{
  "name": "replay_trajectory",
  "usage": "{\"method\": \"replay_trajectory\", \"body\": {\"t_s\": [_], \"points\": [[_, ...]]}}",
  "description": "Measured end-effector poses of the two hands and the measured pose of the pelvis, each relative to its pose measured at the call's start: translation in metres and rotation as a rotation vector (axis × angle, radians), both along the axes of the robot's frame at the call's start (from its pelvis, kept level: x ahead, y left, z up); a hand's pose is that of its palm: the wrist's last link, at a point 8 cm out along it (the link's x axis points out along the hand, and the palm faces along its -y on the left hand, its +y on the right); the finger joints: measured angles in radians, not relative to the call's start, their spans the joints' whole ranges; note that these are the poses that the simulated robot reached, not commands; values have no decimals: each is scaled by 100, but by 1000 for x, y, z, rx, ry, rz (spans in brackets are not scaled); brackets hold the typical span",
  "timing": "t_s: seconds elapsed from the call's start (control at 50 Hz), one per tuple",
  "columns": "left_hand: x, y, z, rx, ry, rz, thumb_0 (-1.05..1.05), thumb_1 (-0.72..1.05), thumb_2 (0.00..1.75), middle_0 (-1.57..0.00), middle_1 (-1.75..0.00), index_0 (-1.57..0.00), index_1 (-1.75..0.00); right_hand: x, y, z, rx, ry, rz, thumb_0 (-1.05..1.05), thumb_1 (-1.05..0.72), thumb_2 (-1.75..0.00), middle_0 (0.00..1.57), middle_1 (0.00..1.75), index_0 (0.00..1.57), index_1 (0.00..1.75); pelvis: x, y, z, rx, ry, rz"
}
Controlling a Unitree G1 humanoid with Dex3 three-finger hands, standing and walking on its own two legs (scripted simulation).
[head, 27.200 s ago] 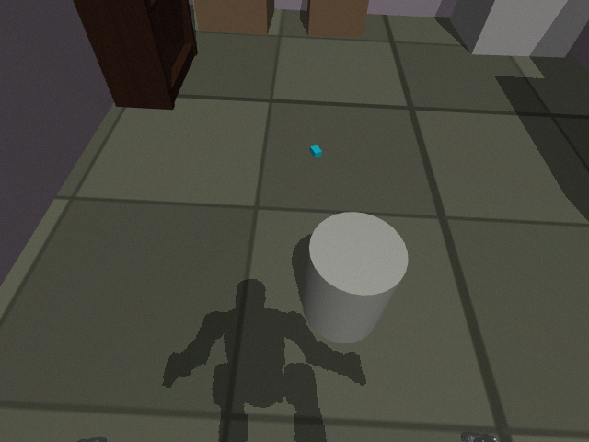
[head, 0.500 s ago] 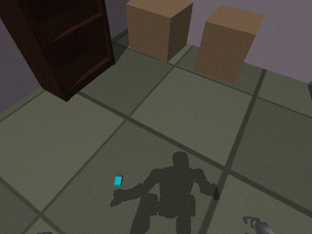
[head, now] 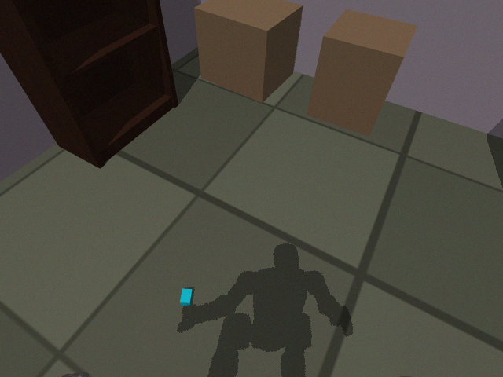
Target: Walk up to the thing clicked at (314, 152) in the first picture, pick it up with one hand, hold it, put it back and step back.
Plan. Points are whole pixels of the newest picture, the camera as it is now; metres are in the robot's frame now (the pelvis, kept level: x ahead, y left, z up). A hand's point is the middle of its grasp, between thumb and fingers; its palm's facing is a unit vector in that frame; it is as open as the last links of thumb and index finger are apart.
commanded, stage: walk up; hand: left
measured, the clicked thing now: (186, 297) +0.48 +0.22 -0.77
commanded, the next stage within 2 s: stand in 0.12 s
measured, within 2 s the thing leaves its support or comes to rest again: neither
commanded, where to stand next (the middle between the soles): +0.08 -0.01 m, yaw -2 degrees
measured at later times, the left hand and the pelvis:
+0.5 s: hand out of the picture +0.09 +0.24 -0.16, palm faces -0.03 -0.94 -0.34, open 7.4 cm; pelvis +0.02 -0.01 +0.00, yaw +0 degrees
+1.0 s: hand out of the picture +0.11 +0.24 -0.15, palm faces -0.02 -0.94 -0.34, open 7.4 cm; pelvis +0.02 -0.02 +0.00, yaw +0 degrees
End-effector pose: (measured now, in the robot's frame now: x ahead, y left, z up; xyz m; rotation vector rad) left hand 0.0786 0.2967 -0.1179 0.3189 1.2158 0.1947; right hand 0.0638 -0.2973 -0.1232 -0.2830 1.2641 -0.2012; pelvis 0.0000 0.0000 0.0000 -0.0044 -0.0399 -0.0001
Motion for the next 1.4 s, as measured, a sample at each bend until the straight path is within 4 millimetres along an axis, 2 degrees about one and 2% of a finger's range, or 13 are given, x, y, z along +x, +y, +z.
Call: {"method": "replay_trajectory", "body": {"t_s": [0.22, 0.46, 0.78, 0.98, 1.4], "points": [[3, -2, 1, 3, 0, -1, 1, 91, 90, -20, -30, -20, -30, 15, 0, 3, -2, -37, 19, 1, -90, -90, 20, 30, 20, 30, 4, -3, 0, 5, 5, 0], [2, -9, -3, -6, 35, 2, 1, 91, 90, -20, -30, -20, -30, 23, -9, 4, -15, -25, 21, 1, -90, -90, 20, 30, 20, 30, 15, -9, 1, 6, 13, -2], [21, -16, 1, -1, 4, -1, 1, 91, 90, -20, -30, -20, -30, 36, -16, 5, -19, -40, 25, 1, -90, -90, 20, 30, 20, 30, 24, -16, 1, 4, 7, -3], [24, -17, 2, 2, -3, -1, 1, 91, 90, -20, -30, -20, -30, 35, -18, 5, -18, -40, 25, 1, -90, -90, 20, 30, 20, 30, 25, -18, 2, 4, 4, -5], [12, -17, 0, -2, 24, 3, 1, 91, 90, -20, -30, -20, -30, 24, -18, 4, -20, -19, 26, 1, -90, -90, 20, 30, 20, 30, 23, -18, 2, 4, 2, -9]]}}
